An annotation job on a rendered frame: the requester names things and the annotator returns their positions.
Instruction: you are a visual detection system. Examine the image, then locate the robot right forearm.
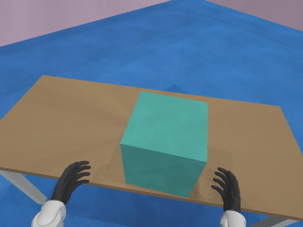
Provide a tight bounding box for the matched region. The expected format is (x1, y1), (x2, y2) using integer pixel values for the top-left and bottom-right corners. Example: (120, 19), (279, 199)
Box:
(220, 210), (246, 227)

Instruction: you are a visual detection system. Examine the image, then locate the robot left hand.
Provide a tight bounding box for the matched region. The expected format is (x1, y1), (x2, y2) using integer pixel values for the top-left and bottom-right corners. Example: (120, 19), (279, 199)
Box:
(50, 161), (91, 205)

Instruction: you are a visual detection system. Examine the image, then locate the robot right hand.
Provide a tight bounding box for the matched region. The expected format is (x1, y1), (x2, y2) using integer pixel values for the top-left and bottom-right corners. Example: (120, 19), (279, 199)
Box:
(211, 167), (241, 214)

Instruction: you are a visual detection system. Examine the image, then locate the carton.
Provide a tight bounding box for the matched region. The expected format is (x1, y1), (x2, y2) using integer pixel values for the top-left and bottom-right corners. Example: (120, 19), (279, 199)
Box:
(120, 91), (208, 198)

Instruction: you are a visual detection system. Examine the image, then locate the robot left forearm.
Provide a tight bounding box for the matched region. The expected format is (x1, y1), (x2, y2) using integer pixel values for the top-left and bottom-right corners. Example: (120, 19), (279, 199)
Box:
(31, 200), (66, 227)

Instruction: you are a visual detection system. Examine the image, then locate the table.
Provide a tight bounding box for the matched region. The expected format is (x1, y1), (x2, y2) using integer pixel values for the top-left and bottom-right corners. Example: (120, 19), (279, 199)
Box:
(0, 75), (303, 227)

